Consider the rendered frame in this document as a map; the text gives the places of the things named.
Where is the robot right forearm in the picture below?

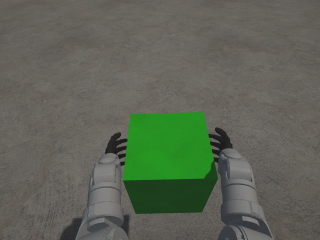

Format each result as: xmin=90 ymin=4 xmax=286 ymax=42
xmin=217 ymin=148 xmax=275 ymax=240

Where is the robot left hand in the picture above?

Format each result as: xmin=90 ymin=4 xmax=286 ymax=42
xmin=105 ymin=132 xmax=128 ymax=166

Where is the right robot upper arm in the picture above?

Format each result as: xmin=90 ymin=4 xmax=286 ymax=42
xmin=217 ymin=224 xmax=273 ymax=240

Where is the carton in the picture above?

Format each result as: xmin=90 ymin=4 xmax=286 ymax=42
xmin=123 ymin=112 xmax=218 ymax=214

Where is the left robot upper arm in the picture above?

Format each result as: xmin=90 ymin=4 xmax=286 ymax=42
xmin=77 ymin=225 xmax=129 ymax=240

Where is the robot right hand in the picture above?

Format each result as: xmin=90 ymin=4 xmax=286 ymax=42
xmin=208 ymin=127 xmax=233 ymax=163

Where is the robot left forearm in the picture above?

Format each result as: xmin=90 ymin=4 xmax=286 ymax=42
xmin=75 ymin=153 xmax=124 ymax=240

